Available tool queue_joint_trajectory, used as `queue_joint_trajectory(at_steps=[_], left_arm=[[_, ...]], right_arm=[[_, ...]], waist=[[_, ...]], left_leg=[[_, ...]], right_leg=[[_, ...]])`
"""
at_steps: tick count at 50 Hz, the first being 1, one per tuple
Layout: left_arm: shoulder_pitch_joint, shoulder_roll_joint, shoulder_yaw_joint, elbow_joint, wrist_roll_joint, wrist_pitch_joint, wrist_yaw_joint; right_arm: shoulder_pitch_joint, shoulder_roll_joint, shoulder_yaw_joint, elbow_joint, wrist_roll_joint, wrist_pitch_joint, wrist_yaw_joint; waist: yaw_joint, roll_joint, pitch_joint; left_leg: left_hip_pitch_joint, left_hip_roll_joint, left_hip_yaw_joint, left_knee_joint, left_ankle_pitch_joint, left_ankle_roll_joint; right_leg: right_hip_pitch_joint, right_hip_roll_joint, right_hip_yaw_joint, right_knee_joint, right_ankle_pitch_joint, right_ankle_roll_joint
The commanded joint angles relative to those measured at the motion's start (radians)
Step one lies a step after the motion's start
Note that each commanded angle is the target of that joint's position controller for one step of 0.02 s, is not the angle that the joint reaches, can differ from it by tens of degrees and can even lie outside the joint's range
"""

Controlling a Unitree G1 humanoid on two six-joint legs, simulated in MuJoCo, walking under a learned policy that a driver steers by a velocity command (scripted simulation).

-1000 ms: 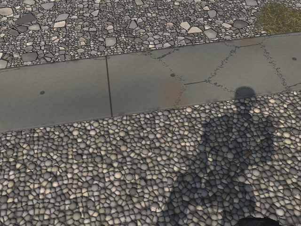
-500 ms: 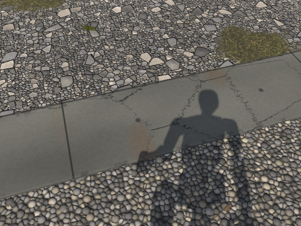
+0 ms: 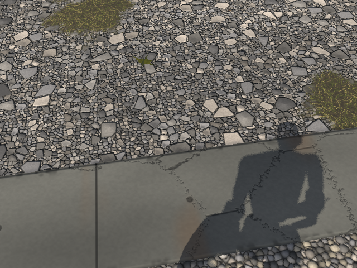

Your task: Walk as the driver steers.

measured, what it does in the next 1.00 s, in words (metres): walks ahead, turning left: left foot, then right foot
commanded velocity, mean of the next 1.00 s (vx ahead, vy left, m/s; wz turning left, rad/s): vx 0.50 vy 0.00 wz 0.48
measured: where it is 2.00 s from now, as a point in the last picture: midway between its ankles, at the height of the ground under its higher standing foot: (108, 179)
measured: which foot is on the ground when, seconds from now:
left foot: up 0.00-0.14, down 0.16-0.72, up 0.74-1.00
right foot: down 0.00-0.18, up 0.20-0.70, down 0.72-1.00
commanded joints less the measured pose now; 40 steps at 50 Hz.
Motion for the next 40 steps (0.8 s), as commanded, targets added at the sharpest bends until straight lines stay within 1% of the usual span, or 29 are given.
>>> queue_joint_trajectory(at_steps=[1,3,5,6,7,8,9,10,11,12,13,14,15,16,17,19,21,25,28,30,32,33,34,35,36,37,38,39,40], left_arm=[[0.066,0.133,0.021,-0.014,0.009,-0.009,0.013],[0.071,0.135,0.023,-0.003,0.016,-0.006,0.023],[0.044,0.146,0.027,-0.001,0.019,-0.005,0.031],[0.032,0.157,0.030,-0.001,0.020,-0.002,0.033],[0.018,0.167,0.032,-0.004,0.017,0.004,0.033],[0.004,0.169,0.030,-0.021,0.011,0.006,0.033],[0.017,0.119,0.017,-0.074,-0.017,0.001,0.024],[0.023,0.135,0.029,-0.092,-0.014,-0.007,0.010],[-0.079,0.160,0.036,-0.122,0.006,-0.010,0.006],[-0.149,0.157,0.034,-0.148,0.003,-0.022,0.001],[-0.166,0.145,0.036,-0.153,0.005,-0.022,0.002],[-0.168,0.139,0.037,-0.163,0.020,-0.008,0.003],[-0.152,0.122,0.034,-0.163,0.029,0.012,0.000],[-0.154,0.115,0.034,-0.170,0.033,0.027,-0.002],[-0.166,0.111,0.034,-0.181,0.034,0.039,-0.004],[-0.247,0.115,0.035,-0.218,0.033,0.051,-0.006],[-0.352,0.121,0.034,-0.260,0.030,0.057,-0.008],[-0.488,0.125,0.028,-0.320,0.024,0.059,-0.015],[-0.577,0.129,0.021,-0.365,0.019,0.053,-0.018],[-0.617,0.132,0.015,-0.393,0.014,0.047,-0.017],[-0.592,0.147,0.015,-0.406,0.008,0.035,-0.015],[-0.529,0.161,0.019,-0.395,0.005,0.028,-0.012],[-0.424,0.185,0.029,-0.366,0.003,0.022,-0.004],[-0.286,0.217,0.042,-0.332,0.009,0.010,0.007],[-0.124,0.293,0.061,-0.324,0.031,0.002,0.026],[-0.126,0.372,0.077,-0.337,0.046,0.018,0.030],[-0.179,0.302,0.072,-0.344,0.027,0.035,0.024],[-0.243,0.203,0.049,-0.359,0.020,0.038,0.021],[-0.278,0.158,0.037,-0.357,0.021,0.035,0.017]], right_arm=[[-0.113,-0.042,-0.001,-0.079,0.004,-0.013,0.000],[-0.130,-0.049,-0.004,-0.092,0.003,-0.018,0.001],[-0.081,-0.055,-0.011,-0.083,0.000,-0.025,-0.003],[-0.011,-0.065,-0.020,-0.062,-0.002,-0.029,-0.008],[0.119,-0.078,-0.032,-0.017,-0.004,-0.036,-0.014],[0.280,-0.122,-0.053,0.033,-0.019,-0.043,-0.021],[0.416,-0.230,-0.085,0.042,-0.035,-0.043,-0.031],[0.390,-0.251,-0.091,0.045,-0.005,-0.025,-0.022],[0.301,-0.228,-0.087,0.037,0.017,-0.019,-0.017],[0.236,-0.179,-0.076,0.023,0.019,-0.019,-0.017],[0.196,-0.139,-0.066,0.018,0.015,-0.022,-0.018],[0.184,-0.114,-0.057,0.020,0.019,-0.027,-0.024],[0.184,-0.105,-0.053,0.020,0.020,-0.034,-0.026],[0.205,-0.114,-0.054,0.022,0.022,-0.042,-0.026],[0.226,-0.131,-0.057,0.025,0.023,-0.046,-0.028],[0.266,-0.152,-0.061,0.025,0.023,-0.044,-0.030],[0.318,-0.150,-0.060,0.026,0.023,-0.038,-0.031],[0.403,-0.153,-0.061,0.021,0.020,-0.030,-0.034],[0.448,-0.158,-0.061,0.014,0.012,-0.025,-0.041],[0.458,-0.168,-0.063,0.002,0.003,-0.021,-0.047],[0.431,-0.185,-0.069,-0.015,-0.001,-0.019,-0.057],[0.390,-0.199,-0.073,-0.031,-0.002,-0.019,-0.059],[0.359,-0.211,-0.076,-0.044,0.000,-0.024,-0.055],[0.332,-0.216,-0.078,-0.054,0.011,-0.033,-0.044],[0.335,-0.158,-0.064,-0.091,0.026,-0.045,-0.034],[0.458,-0.072,-0.049,-0.117,0.057,-0.040,-0.036],[0.472,-0.161,-0.059,-0.095,0.019,-0.025,-0.047],[0.395,-0.170,-0.064,-0.094,0.002,-0.017,-0.042],[0.338,-0.149,-0.060,-0.107,-0.001,-0.014,-0.032]], waist=[[0.003,-0.103,0.076],[-0.004,-0.098,0.084],[-0.037,-0.102,0.058],[-0.067,-0.109,0.014],[-0.120,-0.098,-0.054],[-0.183,-0.080,-0.139],[-0.205,0.078,-0.263],[-0.160,0.170,-0.319],[-0.128,0.053,-0.186],[-0.110,-0.002,-0.086],[-0.070,-0.053,-0.026],[-0.038,-0.052,-0.007],[-0.019,-0.036,-0.019],[-0.014,-0.029,-0.026],[-0.012,-0.023,-0.024],[-0.026,-0.010,-0.002],[-0.059,0.004,0.021],[-0.114,0.020,0.011],[-0.144,0.030,0.015],[-0.152,0.038,0.014],[-0.124,0.049,0.009],[-0.086,0.056,-0.005],[-0.041,0.055,-0.051],[0.030,0.004,-0.122],[0.083,-0.093,-0.275],[0.005,-0.320,-0.382],[-0.027,-0.225,-0.314],[-0.032,-0.103,-0.165],[-0.037,-0.055,-0.084]], left_leg=[[-0.016,-0.033,0.036,-0.076,0.006,0.022],[-0.009,-0.047,0.035,-0.111,-0.054,0.053],[0.091,-0.093,0.062,-0.147,-0.136,0.093],[0.184,-0.130,0.083,-0.159,-0.173,0.116],[0.328,-0.170,0.103,-0.211,-0.160,0.140],[0.563,-0.125,0.023,-0.232,-0.149,0.184],[0.853,0.138,-0.376,-0.265,-0.220,0.297],[0.949,0.284,-0.790,-0.422,-0.160,0.400],[0.858,0.234,-0.658,-0.435,-0.206,0.364],[0.716,0.205,-0.542,-0.464,-0.153,0.330],[0.599,0.156,-0.464,-0.492,-0.072,0.286],[0.518,0.111,-0.403,-0.503,0.005,0.258],[0.479,0.082,-0.358,-0.509,0.048,0.246],[0.460,0.068,-0.340,-0.512,0.092,0.248],[0.444,0.053,-0.321,-0.517,0.112,0.249],[0.427,0.032,-0.310,-0.536,0.092,0.241],[0.445,0.019,-0.319,-0.543,0.085,0.223],[0.544,0.012,-0.344,-0.504,0.153,0.188],[0.624,0.019,-0.375,-0.459,0.222,0.192],[0.665,0.029,-0.400,-0.414,0.285,0.193],[0.656,0.035,-0.423,-0.370,0.326,0.172],[0.612,0.025,-0.420,-0.332,0.370,0.149],[0.572,0.000,-0.416,-0.249,0.448,0.127],[0.513,-0.056,-0.375,-0.076,0.438,0.102],[0.382,-0.112,-0.309,0.192,0.181,0.079],[0.089,-0.265,-0.188,0.451,-0.549,0.048],[-0.004,-0.173,-0.174,0.561,-0.515,0.058],[-0.021,-0.131,-0.159,0.574,-0.417,0.051],[-0.007,-0.102,-0.145,0.536,-0.352,0.042]], right_leg=[[0.005,-0.298,0.101,-0.047,0.430,-0.101],[0.067,-0.326,0.077,-0.014,0.491,-0.096],[0.093,-0.333,0.028,0.088,0.726,-0.076],[0.097,-0.330,0.005,0.195,0.873,-0.065],[0.078,-0.312,-0.024,0.365,0.935,-0.050],[-0.071,-0.290,-0.048,0.583,0.799,-0.026],[-0.397,-0.188,-0.099,0.963,0.386,0.019],[-0.648,-0.017,0.019,1.206,-0.285,0.037],[-0.752,-0.101,0.121,1.219,-0.202,0.022],[-0.750,-0.140,0.120,1.159,-0.113,0.024],[-0.700,-0.170,0.121,1.075,-0.072,0.031],[-0.646,-0.187,0.123,1.016,-0.065,0.048],[-0.598,-0.191,0.121,0.978,-0.065,0.062],[-0.584,-0.187,0.111,0.951,-0.066,0.076],[-0.589,-0.186,0.101,0.921,-0.053,0.089],[-0.633,-0.188,0.087,0.840,0.015,0.114],[-0.688,-0.189,0.081,0.743,0.095,0.132],[-0.734,-0.164,0.088,0.611,0.205,0.136],[-0.754,-0.135,0.091,0.537,0.193,0.131],[-0.742,-0.114,0.092,0.483,0.167,0.119],[-0.645,-0.097,0.103,0.409,0.132,0.099],[-0.527,-0.080,0.101,0.365,0.097,0.084],[-0.368,-0.049,0.091,0.330,0.076,0.066],[-0.168,-0.073,0.106,0.264,0.124,0.040],[0.079,-0.291,0.313,0.247,-0.044,-0.008],[0.286,-0.550,0.748,0.159,-0.053,-0.117],[0.186,-0.540,0.839,0.136,-0.172,-0.139],[0.044,-0.489,0.676,0.116,-0.184,-0.117],[-0.066,-0.432,0.525,0.088,-0.091,-0.094]])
